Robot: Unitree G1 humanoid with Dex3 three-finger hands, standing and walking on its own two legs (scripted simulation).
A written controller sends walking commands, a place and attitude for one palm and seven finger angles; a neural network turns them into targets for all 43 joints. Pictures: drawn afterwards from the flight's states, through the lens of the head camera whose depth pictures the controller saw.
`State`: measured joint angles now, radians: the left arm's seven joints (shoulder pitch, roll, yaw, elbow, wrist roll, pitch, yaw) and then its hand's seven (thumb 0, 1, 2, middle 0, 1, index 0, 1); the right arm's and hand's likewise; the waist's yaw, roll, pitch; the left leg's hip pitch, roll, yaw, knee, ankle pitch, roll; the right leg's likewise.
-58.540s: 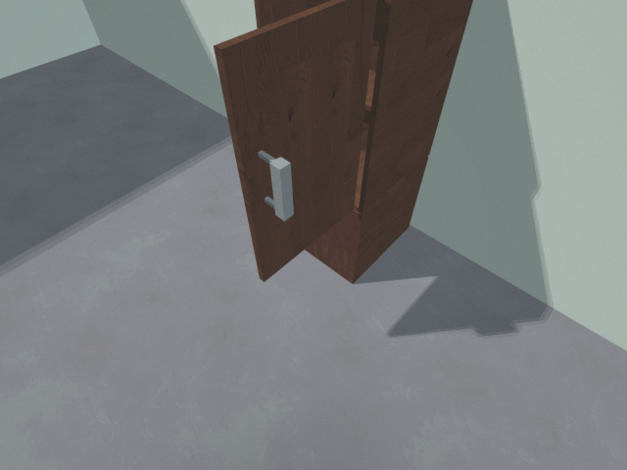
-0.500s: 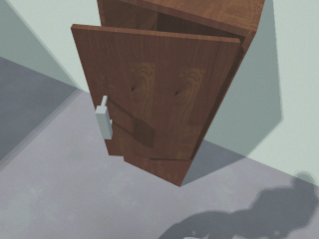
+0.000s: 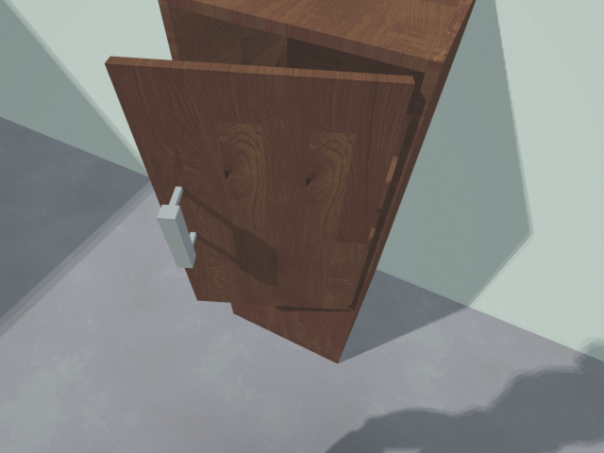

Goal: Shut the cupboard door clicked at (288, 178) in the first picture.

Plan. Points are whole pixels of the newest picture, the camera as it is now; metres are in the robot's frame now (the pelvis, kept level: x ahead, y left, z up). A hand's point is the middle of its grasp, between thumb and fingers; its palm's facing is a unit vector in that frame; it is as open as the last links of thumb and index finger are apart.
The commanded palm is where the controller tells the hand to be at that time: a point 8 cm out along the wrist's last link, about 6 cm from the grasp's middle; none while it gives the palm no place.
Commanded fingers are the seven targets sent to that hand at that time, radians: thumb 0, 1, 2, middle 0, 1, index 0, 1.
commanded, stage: come to a stop and stand still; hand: left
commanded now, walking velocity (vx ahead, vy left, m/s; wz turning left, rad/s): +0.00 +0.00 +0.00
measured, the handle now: (182, 227) +0.44 +0.24 -0.01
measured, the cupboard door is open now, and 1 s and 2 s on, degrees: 23 23 23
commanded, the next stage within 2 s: look again from close up in 0.40 s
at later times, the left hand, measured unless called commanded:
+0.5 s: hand out of the picture +0.04 +0.21 -0.16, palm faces -0.04 -0.97 -0.25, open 7.4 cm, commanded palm none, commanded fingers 0.00 0.90 0.90 -0.20 -0.30 -0.20 -0.30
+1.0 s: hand out of the picture +0.04 +0.17 -0.17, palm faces -0.02 -0.98 -0.20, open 7.4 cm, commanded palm none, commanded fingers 0.00 0.90 0.90 -0.20 -0.30 -0.20 -0.30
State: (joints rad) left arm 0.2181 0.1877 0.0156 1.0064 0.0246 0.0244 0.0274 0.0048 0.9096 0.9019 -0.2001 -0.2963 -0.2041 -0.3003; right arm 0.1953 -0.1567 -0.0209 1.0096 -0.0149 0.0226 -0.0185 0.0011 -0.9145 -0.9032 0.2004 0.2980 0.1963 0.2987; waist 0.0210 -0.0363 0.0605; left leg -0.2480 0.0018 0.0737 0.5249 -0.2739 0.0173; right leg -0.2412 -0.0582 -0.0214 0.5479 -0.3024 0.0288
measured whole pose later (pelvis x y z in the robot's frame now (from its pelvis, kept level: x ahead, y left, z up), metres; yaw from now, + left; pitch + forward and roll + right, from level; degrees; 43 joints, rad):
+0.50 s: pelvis +0.01 +0.02 +0.00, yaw -1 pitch +0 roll +1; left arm 0.25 0.21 -0.02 1.03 0.02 0.00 0.03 0.00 0.90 0.90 -0.20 -0.30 -0.20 -0.30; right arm 0.25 -0.20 0.02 1.02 -0.02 -0.01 0.00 0.00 -0.91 -0.90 0.20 0.30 0.20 0.30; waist 0.00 0.01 0.04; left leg -0.20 -0.02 0.10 0.47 -0.26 0.04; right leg -0.20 -0.08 0.00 0.50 -0.29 0.05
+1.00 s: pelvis +0.03 +0.00 +0.01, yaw -1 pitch -1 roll +1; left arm 0.24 0.17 -0.02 1.11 0.02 -0.01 0.03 0.00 0.90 0.90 -0.20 -0.30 -0.20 -0.30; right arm 0.24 -0.17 0.01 1.12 -0.01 -0.02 -0.02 0.00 -0.91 -0.90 0.20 0.30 0.20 0.30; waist 0.00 -0.01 0.05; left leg -0.15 0.01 0.08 0.42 -0.27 0.01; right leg -0.15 -0.05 -0.02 0.45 -0.29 0.03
